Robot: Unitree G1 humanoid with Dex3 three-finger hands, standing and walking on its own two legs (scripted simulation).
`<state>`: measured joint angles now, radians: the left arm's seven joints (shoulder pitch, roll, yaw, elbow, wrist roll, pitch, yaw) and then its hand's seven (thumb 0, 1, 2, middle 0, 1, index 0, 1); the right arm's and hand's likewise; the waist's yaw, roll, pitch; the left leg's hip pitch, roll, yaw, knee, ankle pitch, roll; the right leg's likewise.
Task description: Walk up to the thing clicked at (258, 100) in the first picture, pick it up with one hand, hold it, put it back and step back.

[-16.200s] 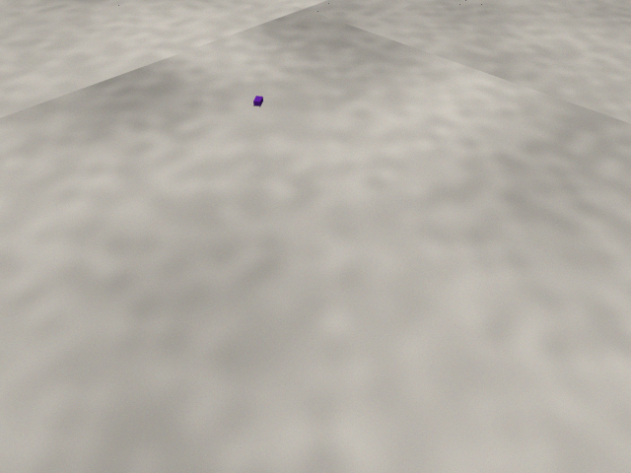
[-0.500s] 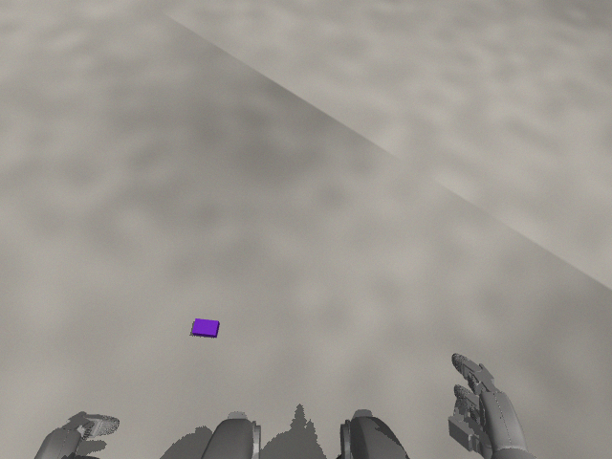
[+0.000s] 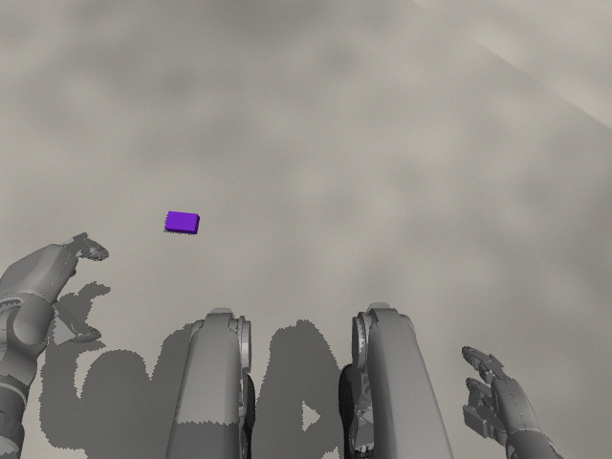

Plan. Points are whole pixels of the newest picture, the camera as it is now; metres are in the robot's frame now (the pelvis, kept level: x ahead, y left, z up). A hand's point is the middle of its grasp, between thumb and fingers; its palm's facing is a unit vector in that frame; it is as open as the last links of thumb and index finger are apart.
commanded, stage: rise first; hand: left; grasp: from above
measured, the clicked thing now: (182, 222) +0.54 +0.26 -0.46
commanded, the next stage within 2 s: none
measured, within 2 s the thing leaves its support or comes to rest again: neither
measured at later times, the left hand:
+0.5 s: hand (110, 254) +0.42 +0.33 -0.26, palm faces -0.49 -0.07 -0.87, open 11.8 cm
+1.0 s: hand (129, 241) +0.45 +0.32 -0.31, palm faces -0.48 +0.00 -0.88, open 12.1 cm
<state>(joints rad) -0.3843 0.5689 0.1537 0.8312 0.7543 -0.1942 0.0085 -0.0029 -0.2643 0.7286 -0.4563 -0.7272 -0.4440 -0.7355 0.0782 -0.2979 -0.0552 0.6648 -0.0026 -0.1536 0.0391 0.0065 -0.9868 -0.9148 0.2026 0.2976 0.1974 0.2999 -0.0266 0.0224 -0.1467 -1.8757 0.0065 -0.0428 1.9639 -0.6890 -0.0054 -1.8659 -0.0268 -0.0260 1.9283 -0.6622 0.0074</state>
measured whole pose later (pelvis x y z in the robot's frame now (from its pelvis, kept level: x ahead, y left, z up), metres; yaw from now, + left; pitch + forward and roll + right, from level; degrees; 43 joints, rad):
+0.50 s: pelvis -0.02 +0.01 -0.12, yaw -4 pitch +33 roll -8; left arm -0.81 0.82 0.16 1.26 1.22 -0.44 0.23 0.00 -0.13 0.72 -0.43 -0.59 -0.42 -0.60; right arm 0.13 -0.28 0.01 0.75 -0.10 0.00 0.11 0.00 -0.89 -0.89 0.20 0.30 0.20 0.30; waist -0.15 -0.01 -0.05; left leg -2.24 -0.01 -0.10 2.34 -0.67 0.02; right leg -2.18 -0.02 -0.07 2.24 -0.64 0.04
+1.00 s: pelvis -0.01 +0.01 -0.15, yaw -7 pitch +33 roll -10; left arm -0.95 0.94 0.18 1.46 1.41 -0.50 0.37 0.00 -0.15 0.71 -0.41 -0.59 -0.40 -0.59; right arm 0.09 -0.28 0.07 0.74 -0.18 0.05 0.14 0.00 -0.91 -0.89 0.20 0.30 0.20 0.30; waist -0.21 -0.05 0.00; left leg -2.34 0.00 -0.13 2.47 -0.71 0.02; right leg -2.27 -0.01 -0.09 2.35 -0.65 0.04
